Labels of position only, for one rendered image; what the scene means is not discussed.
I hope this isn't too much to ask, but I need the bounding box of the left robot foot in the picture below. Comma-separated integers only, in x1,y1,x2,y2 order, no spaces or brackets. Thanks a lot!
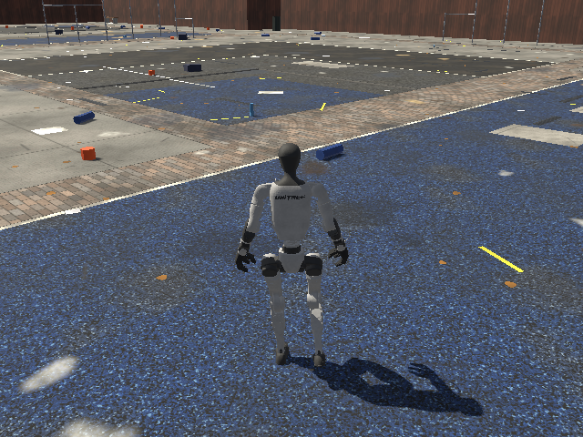
276,342,289,365

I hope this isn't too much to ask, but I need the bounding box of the right robot hand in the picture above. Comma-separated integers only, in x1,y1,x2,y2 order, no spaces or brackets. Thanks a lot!
328,248,349,267

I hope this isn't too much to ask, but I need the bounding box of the left robot hand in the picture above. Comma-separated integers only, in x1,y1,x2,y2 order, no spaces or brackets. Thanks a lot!
235,251,256,272

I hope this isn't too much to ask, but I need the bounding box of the left robot thigh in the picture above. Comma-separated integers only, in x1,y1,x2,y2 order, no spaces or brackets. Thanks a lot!
261,253,285,312

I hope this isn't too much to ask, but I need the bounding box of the robot right upper arm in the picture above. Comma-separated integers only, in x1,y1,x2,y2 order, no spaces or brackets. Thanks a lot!
309,182,336,232

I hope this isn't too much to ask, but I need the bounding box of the robot left upper arm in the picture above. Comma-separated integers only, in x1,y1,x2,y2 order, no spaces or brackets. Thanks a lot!
246,183,271,233

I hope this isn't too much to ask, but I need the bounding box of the robot left forearm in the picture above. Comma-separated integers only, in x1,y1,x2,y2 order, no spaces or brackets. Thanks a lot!
238,219,255,256

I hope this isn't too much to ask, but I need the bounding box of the robot right forearm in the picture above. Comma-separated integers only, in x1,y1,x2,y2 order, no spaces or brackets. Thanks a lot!
327,218,346,251

